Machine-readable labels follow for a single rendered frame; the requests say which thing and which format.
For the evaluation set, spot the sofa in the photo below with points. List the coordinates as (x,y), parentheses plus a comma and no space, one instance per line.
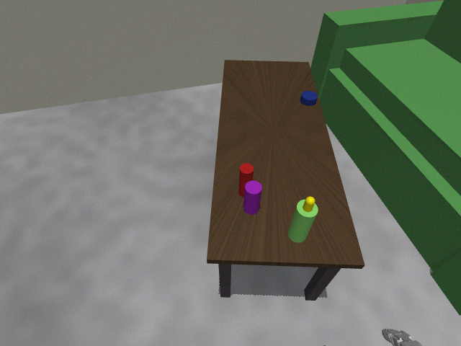
(389,83)

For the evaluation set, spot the coffee table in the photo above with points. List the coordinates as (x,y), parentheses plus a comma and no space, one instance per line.
(263,123)

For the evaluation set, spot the right robot hand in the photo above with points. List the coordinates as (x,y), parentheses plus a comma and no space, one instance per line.
(399,338)

